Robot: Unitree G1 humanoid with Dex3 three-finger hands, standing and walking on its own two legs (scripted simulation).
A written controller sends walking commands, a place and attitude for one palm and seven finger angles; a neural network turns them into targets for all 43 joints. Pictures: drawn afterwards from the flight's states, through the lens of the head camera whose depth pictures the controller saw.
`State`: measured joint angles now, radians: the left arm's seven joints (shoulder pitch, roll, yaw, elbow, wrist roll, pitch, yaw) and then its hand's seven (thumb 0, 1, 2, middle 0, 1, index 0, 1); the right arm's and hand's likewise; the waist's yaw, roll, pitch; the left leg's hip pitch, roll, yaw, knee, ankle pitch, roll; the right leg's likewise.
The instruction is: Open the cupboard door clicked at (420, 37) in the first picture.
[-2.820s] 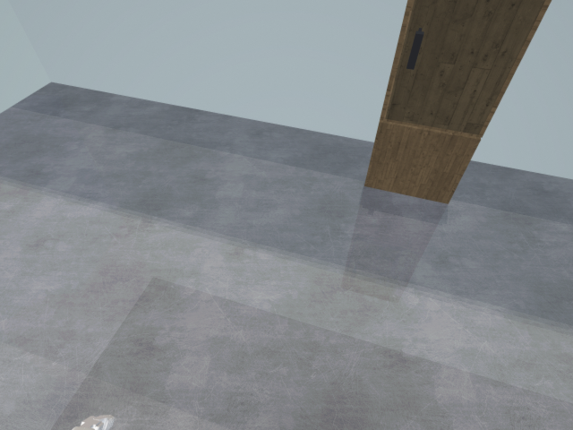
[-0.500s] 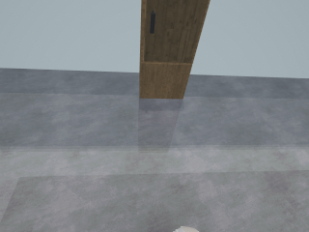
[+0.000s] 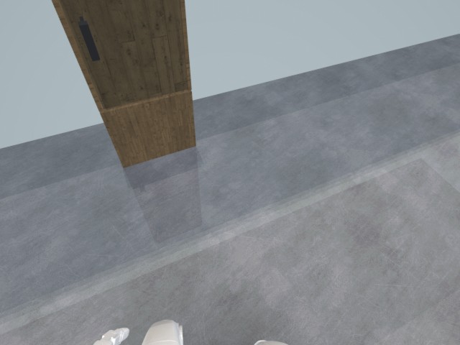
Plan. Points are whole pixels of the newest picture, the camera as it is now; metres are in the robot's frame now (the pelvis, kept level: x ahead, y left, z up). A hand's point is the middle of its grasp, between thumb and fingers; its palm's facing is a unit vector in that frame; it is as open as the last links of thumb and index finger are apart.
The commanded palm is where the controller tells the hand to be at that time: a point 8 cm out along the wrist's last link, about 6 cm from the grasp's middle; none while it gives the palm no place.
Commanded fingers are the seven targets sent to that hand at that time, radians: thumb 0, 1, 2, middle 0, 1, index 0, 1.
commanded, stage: walk to a spot facing it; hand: left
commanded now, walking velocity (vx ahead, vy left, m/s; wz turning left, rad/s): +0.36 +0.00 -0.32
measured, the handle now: (88, 38) +1.01 +0.47 -0.02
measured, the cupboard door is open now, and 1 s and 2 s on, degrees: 0 0 0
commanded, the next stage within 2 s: turn to face it in 0.64 s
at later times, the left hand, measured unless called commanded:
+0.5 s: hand (114, 276) +0.28 +0.25 -0.16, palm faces -0.16 -0.98 -0.15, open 7.4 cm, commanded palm none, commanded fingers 0.00 0.90 0.90 -0.20 -0.30 -0.20 -0.30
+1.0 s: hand (187, 185) +0.51 +0.11 -0.15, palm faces -0.38 -0.90 -0.20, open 7.4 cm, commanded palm none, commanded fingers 0.00 0.90 0.90 -0.20 -0.30 -0.20 -0.30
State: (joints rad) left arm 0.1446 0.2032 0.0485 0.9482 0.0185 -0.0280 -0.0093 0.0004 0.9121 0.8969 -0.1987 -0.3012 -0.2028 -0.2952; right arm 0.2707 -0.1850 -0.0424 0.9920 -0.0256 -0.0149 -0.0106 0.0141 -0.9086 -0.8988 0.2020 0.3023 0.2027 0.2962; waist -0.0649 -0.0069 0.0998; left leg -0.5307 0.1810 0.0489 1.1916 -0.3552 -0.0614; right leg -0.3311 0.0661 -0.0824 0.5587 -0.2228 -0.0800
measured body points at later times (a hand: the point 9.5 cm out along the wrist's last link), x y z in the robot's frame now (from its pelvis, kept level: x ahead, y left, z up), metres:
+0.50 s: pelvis +0.20 +0.07 +0.02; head +0.22 +0.09 +0.47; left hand +0.29 +0.30 -0.15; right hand +0.15 -0.17 -0.11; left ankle +0.17 +0.15 -0.73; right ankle +0.20 -0.09 -0.62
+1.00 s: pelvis +0.33 +0.00 +0.00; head +0.33 -0.01 +0.45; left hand +0.53 +0.15 -0.13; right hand +0.27 -0.23 -0.15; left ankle +0.39 +0.12 -0.68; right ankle +0.34 -0.08 -0.73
